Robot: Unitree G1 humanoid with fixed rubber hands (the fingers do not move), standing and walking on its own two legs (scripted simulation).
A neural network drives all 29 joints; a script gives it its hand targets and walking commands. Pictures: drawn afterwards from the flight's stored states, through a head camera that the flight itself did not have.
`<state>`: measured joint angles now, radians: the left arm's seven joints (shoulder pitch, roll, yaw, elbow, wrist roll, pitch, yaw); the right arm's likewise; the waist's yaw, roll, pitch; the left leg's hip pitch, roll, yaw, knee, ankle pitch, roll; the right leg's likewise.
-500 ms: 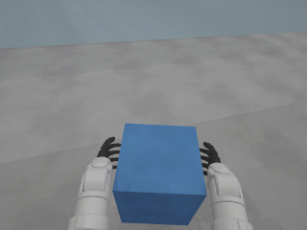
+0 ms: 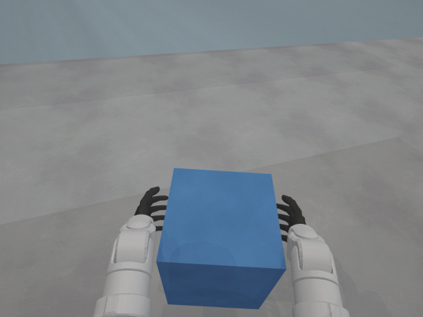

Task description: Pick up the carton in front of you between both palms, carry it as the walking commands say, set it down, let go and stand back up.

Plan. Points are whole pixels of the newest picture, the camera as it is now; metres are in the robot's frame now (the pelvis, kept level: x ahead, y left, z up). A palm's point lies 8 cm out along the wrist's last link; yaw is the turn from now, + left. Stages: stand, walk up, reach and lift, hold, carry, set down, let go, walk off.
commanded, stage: set down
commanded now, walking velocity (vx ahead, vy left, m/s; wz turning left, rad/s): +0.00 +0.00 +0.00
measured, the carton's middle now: (217, 241) +0.31 +0.00 -0.04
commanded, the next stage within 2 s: none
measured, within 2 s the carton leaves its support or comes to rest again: neither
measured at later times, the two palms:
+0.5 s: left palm (148, 243) +0.33 +0.17 -0.11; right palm (267, 241) +0.36 -0.13 -0.11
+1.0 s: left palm (152, 257) +0.37 +0.18 -0.25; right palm (250, 244) +0.43 -0.11 -0.24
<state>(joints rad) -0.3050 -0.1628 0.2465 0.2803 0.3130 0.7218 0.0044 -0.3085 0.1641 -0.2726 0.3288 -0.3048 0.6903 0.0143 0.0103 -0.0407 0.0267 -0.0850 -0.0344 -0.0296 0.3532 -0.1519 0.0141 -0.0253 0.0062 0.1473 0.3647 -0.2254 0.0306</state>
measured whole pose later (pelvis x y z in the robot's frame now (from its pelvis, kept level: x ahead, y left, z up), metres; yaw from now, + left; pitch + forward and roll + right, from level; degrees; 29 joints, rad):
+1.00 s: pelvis -0.06 -0.02 -0.17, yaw +0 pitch +43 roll -1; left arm -0.85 -0.17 0.57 0.44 0.32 0.33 0.05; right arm -0.97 0.02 -0.46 0.68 -0.30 0.30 0.03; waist 0.06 -0.06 -0.13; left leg -1.66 -0.06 -0.10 1.27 -0.35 -0.04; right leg -1.60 0.11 0.10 1.32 -0.46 0.04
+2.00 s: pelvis -0.08 -0.04 -0.37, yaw +1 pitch +44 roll +4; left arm -1.34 0.02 0.61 0.66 0.08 0.30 0.15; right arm -1.68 -0.35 0.02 1.13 -0.03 0.28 -0.06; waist 0.18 -0.02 0.33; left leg -2.23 -0.07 -0.06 2.00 -0.54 -0.11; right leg -2.20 0.19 0.09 2.10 -0.65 0.05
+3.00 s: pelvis -0.09 -0.05 -0.40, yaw +4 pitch +37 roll +7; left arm -1.42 0.12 0.69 0.90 0.15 0.22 0.00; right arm -1.71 -0.32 -0.10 1.20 -0.19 0.21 0.04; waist 0.17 0.01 0.43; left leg -2.20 -0.05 -0.03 2.11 -0.56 -0.13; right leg -2.20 0.13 0.06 2.24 -0.68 -0.02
